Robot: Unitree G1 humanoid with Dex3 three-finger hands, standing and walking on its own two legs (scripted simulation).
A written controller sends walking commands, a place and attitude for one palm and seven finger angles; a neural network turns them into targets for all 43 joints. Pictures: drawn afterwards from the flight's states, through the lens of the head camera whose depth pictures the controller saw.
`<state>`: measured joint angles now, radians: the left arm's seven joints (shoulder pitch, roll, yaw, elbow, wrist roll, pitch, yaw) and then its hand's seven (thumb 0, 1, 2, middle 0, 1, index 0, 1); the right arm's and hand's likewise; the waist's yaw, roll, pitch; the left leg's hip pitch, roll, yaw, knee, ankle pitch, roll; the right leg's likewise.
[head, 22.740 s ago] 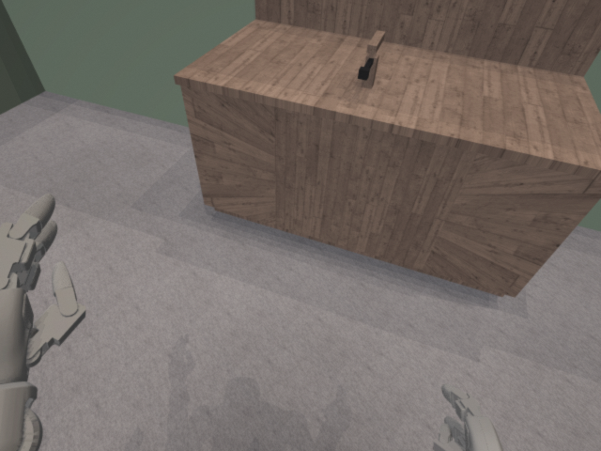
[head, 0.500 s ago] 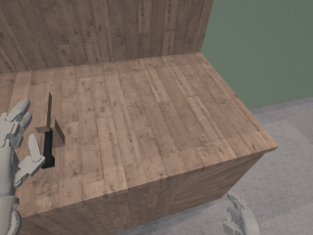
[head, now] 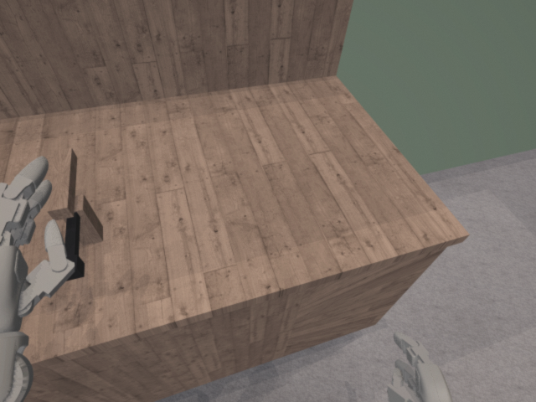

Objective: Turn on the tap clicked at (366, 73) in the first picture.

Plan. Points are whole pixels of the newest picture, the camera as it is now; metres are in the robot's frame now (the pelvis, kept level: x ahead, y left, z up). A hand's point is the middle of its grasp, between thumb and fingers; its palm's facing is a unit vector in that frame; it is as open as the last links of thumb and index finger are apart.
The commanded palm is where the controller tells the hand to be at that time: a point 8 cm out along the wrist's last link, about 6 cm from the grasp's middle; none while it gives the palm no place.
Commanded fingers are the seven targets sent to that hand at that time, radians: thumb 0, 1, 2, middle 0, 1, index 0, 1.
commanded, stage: shuffle to correct the standing spot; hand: left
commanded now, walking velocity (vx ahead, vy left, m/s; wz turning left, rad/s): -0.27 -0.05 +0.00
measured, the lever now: (70, 268) +0.28 +0.33 +0.01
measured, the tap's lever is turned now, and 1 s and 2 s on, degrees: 0 0 0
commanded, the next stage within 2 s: come to a stop and stand still in 0.36 s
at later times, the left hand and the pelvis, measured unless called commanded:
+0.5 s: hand (56, 313) +0.17 +0.22 +0.16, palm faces +0.32 -0.85 -0.42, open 7.4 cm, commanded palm +0.11 +0.27 +0.17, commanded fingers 0.00 0.90 0.90 -0.20 -0.30 -0.20 -0.30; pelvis -0.05 -0.01 -0.01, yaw +0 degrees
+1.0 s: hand out of the picture +0.18 +0.27 +0.21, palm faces +0.46 -0.76 -0.47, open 7.4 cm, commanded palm +0.08 +0.28 +0.17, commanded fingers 0.00 0.90 0.90 -0.20 -0.30 -0.20 -0.30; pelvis -0.08 -0.01 -0.01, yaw +0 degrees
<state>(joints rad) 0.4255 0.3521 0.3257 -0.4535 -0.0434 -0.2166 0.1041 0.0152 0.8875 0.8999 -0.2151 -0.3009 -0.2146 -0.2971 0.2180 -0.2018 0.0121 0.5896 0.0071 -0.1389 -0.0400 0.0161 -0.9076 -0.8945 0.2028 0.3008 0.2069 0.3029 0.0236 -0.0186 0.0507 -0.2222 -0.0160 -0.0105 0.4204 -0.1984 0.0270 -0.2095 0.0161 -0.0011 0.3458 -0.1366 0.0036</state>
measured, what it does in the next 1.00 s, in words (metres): steps on the spot: right foot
